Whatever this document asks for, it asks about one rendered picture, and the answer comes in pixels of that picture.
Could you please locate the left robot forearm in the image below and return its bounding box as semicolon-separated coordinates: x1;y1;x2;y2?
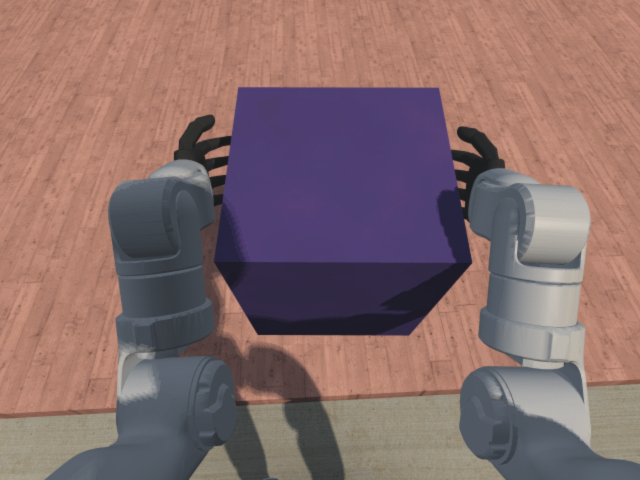
108;159;216;432

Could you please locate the left robot upper arm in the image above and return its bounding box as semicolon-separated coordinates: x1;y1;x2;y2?
45;356;237;480

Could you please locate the left robot hand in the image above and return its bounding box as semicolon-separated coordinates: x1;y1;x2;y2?
174;115;231;206

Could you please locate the right robot forearm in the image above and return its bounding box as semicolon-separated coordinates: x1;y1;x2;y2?
468;168;591;438

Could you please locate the right robot hand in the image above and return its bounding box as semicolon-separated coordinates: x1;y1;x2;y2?
451;126;505;223

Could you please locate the carton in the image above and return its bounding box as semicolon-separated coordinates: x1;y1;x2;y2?
214;87;472;336

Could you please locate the right robot upper arm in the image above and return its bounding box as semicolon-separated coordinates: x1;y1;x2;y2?
459;366;640;480

